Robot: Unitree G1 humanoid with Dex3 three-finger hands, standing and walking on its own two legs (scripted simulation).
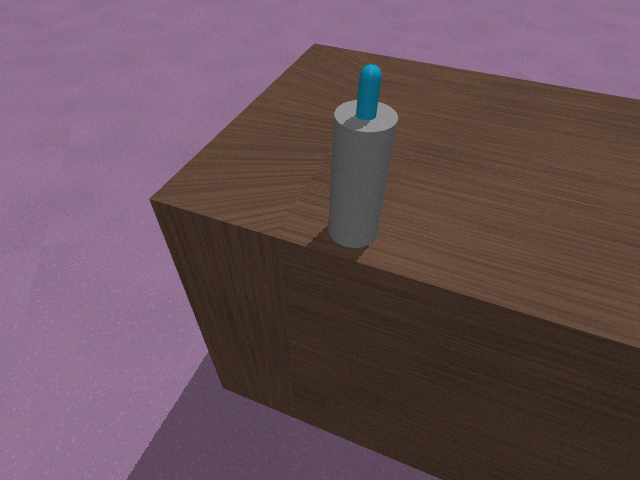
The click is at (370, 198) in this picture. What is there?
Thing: necked bottle
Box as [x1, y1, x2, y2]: [328, 64, 397, 247]
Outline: 372,64 366,65 360,72 357,99 339,105 334,112 328,230 329,234 336,242 349,247 359,247 370,243 376,236 397,121 397,114 391,107 377,101 381,74 378,67
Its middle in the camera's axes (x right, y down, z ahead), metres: +0.06 -0.11 +0.55
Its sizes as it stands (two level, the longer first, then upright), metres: 0.080 0.080 0.266
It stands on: a support 0.80 m high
